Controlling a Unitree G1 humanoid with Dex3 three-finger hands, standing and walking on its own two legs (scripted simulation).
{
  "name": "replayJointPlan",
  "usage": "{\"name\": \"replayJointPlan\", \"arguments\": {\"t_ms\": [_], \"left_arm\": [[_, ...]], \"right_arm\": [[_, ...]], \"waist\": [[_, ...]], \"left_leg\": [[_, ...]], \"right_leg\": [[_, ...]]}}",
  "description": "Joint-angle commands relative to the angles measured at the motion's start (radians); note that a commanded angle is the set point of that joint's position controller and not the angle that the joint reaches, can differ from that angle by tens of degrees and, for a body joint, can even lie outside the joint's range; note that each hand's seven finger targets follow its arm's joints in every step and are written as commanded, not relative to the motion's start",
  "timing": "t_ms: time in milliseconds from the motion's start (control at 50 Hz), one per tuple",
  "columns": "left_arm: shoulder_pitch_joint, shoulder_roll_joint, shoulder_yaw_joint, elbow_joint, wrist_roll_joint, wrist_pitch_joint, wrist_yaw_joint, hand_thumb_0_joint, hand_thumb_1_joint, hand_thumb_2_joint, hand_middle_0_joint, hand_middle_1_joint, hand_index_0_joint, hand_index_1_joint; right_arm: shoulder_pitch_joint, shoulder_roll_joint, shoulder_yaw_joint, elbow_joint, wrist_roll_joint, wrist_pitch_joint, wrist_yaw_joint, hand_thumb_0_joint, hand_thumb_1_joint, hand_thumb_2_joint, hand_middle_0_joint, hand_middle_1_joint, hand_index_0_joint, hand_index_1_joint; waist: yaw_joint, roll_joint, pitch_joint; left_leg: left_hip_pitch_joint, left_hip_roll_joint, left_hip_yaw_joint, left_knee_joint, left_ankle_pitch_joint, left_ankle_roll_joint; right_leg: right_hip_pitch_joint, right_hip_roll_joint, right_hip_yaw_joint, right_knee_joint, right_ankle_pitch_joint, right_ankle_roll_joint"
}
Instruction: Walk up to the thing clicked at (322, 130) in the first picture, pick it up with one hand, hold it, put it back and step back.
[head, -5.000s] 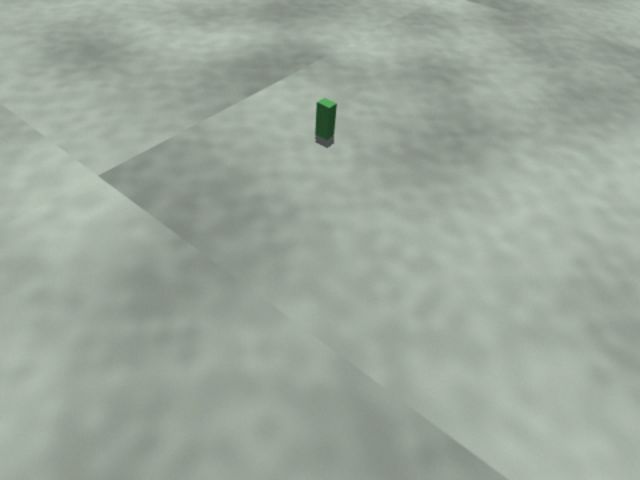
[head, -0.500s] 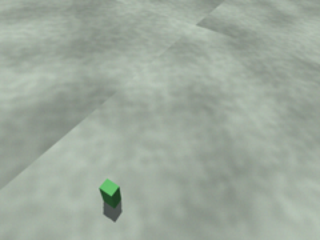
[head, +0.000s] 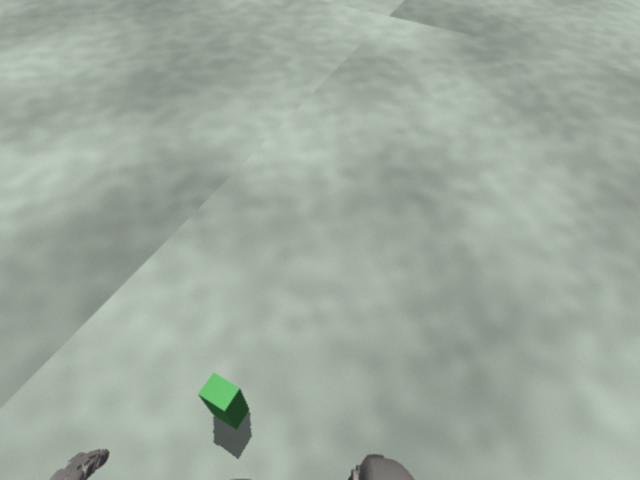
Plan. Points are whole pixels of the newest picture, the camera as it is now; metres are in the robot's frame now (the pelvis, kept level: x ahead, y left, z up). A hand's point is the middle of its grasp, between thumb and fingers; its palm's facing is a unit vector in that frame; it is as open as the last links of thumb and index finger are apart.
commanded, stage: walk up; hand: left
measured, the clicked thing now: (225, 402) +0.40 +0.23 -0.65
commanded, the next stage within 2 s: none
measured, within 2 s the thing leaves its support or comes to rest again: neither
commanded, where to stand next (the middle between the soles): +0.07 +0.02 m, yaw +1 degrees
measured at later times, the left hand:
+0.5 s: hand out of the picture +0.10 +0.27 -0.12, palm faces +0.02 -0.94 -0.35, open 7.4 cm
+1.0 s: hand out of the picture +0.12 +0.25 -0.12, palm faces +0.03 -0.94 -0.35, open 7.4 cm
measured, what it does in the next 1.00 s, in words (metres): stands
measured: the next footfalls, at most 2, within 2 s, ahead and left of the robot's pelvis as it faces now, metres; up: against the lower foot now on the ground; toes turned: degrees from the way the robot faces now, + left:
none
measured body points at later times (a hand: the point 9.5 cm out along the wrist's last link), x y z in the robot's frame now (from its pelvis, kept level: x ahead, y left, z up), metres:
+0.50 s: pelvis +0.03 +0.01 +0.03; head +0.04 +0.01 +0.48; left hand +0.10 +0.32 -0.10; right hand +0.13 -0.30 -0.10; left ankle +0.01 +0.13 -0.71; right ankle +0.10 -0.12 -0.71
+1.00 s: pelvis +0.04 +0.00 +0.04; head +0.05 -0.01 +0.48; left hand +0.12 +0.30 -0.09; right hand +0.13 -0.30 -0.10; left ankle +0.01 +0.13 -0.71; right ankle +0.10 -0.12 -0.71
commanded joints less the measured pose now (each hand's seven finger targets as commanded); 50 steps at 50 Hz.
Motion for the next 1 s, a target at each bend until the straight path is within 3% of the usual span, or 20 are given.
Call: {"name": "replayJointPlan", "arguments": {"t_ms": [0,20,60,100,180,300,540,580,680,720,980], "left_arm": [[-0.043,0.22,0.056,-0.027,-0.023,0.002,0.01,0.0,0.9,0.9,-0.2,-0.3,-0.2,-0.3],[-0.043,0.229,0.058,-0.004,-0.02,0.002,0.009,0.0,0.9,0.9,-0.2,-0.3,-0.2,-0.3],[-0.044,0.231,0.057,0.031,-0.011,-0.009,0.007,0.0,0.9,0.9,-0.2,-0.3,-0.2,-0.3],[-0.065,0.236,0.053,0.051,-0.012,-0.017,0.004,0.0,0.9,0.9,-0.2,-0.3,-0.2,-0.3],[-0.09,0.22,0.041,0.089,-0.022,-0.016,0.004,0.0,0.9,0.9,-0.2,-0.3,-0.2,-0.3],[-0.091,0.207,0.03,0.143,-0.026,-0.011,0.002,0.0,0.9,0.9,-0.2,-0.3,-0.2,-0.3],[-0.11,0.208,0.034,0.189,-0.014,-0.013,0.004,0.0,0.9,0.9,-0.2,-0.3,-0.2,-0.3],[-0.107,0.205,0.036,0.191,-0.012,-0.016,0.005,0.0,0.9,0.9,-0.2,-0.3,-0.2,-0.3],[-0.097,0.207,0.041,0.189,-0.011,-0.016,0.006,0.0,0.9,0.9,-0.2,-0.3,-0.2,-0.3],[-0.096,0.203,0.044,0.19,-0.009,-0.017,0.008,0.0,0.9,0.9,-0.2,-0.3,-0.2,-0.3],[-0.098,0.196,0.054,0.171,-0.004,-0.011,0.009,0.0,0.9,0.9,-0.2,-0.3,-0.2,-0.3]], "right_arm": [[0.048,-0.25,-0.065,0.005,-0.033,-0.024,-0.007,0.0,-0.9,-0.9,0.2,0.3,0.2,0.3],[-0.034,-0.252,-0.058,-0.002,-0.021,-0.024,-0.001,0.0,-0.9,-0.9,0.2,0.3,0.2,0.3],[-0.051,-0.208,-0.037,0.018,-0.022,-0.027,0.005,0.0,-0.9,-0.9,0.2,0.3,0.2,0.3],[-0.03,-0.201,-0.03,0.048,-0.024,-0.031,0.006,0.0,-0.9,-0.9,0.2,0.3,0.2,0.3],[-0.074,-0.21,-0.028,0.073,-0.024,-0.038,0.003,0.0,-0.9,-0.9,0.2,0.3,0.2,0.3],[-0.113,-0.203,-0.031,0.099,-0.017,-0.034,-0.001,0.0,-0.9,-0.9,0.2,0.3,0.2,0.3],[-0.142,-0.189,-0.036,0.129,-0.012,-0.017,0.002,0.0,-0.9,-0.9,0.2,0.3,0.2,0.3],[-0.152,-0.19,-0.036,0.13,-0.012,-0.017,0.003,0.0,-0.9,-0.9,0.2,0.3,0.2,0.3],[-0.166,-0.184,-0.036,0.126,-0.015,-0.014,0.004,0.0,-0.9,-0.9,0.2,0.3,0.2,0.3],[-0.162,-0.181,-0.039,0.128,-0.014,-0.014,0.004,0.0,-0.9,-0.9,0.2,0.3,0.2,0.3],[-0.145,-0.173,-0.039,0.124,-0.018,-0.015,0.0,0.0,-0.9,-0.9,0.2,0.3,0.2,0.3]], "waist": [[0.004,-0.036,-0.126],[0.032,-0.017,-0.095],[0.035,-0.052,-0.1],[0.015,-0.041,-0.113],[0.021,-0.004,-0.128],[0.02,0.007,-0.166],[0.004,-0.046,-0.148],[0.007,-0.046,-0.169],[0.013,-0.049,-0.163],[0.01,-0.045,-0.181],[0.011,-0.044,-0.166]], "left_leg": [[0.01,0.114,-0.205,-0.325,-0.042,0.058],[-0.075,0.141,-0.217,-0.345,-0.129,0.079],[-0.097,0.101,-0.155,-0.332,-0.049,0.061],[-0.043,0.079,-0.127,-0.338,0.037,0.044],[0.017,0.108,-0.145,-0.406,0.167,0.042],[0.111,0.11,-0.115,-0.43,0.277,0.029],[0.182,0.099,-0.095,-0.467,0.285,0.02],[0.198,0.104,-0.094,-0.468,0.311,0.017],[0.212,0.1,-0.09,-0.477,0.318,0.013],[0.231,0.107,-0.09,-0.475,0.351,0.013],[0.193,0.105,-0.086,-0.495,0.333,0.008]], "right_leg": [[0.026,-0.1,0.162,-0.205,-0.235,-0.043],[0.114,-0.058,0.124,-0.199,-0.25,-0.028],[0.202,-0.079,0.155,-0.23,-0.168,-0.037],[0.214,-0.109,0.176,-0.275,-0.113,-0.043],[0.257,-0.08,0.105,-0.271,0.056,-0.02],[0.32,-0.095,0.081,-0.317,0.178,-0.011],[0.308,-0.113,0.099,-0.409,0.144,0.007],[0.327,-0.118,0.093,-0.406,0.194,0.008],[0.321,-0.117,0.095,-0.42,0.185,0.014],[0.332,-0.117,0.088,-0.414,0.208,0.011],[0.369,-0.114,0.082,-0.408,0.214,0.008]]}}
